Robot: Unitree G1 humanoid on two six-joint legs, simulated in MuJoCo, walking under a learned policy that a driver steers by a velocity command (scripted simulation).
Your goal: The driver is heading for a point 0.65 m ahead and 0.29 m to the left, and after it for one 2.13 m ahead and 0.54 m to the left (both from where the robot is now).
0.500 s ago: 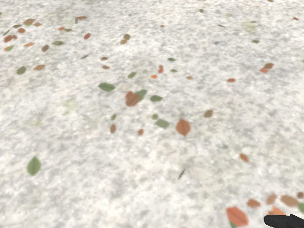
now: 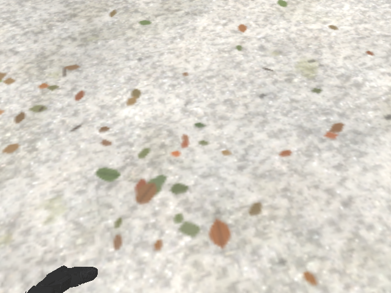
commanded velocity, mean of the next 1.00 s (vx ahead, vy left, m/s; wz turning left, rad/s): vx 0.49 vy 0.00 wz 0.52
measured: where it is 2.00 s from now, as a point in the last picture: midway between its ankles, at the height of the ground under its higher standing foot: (139, 235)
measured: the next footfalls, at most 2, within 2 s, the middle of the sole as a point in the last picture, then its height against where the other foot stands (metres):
left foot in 0.48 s outside the picture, level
right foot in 0.96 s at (166, 215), level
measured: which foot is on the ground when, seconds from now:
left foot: up 0.00-0.46, down 0.48-0.96, up 0.98-1.00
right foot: down 0.00-0.48, up 0.50-0.94, down 0.96-1.00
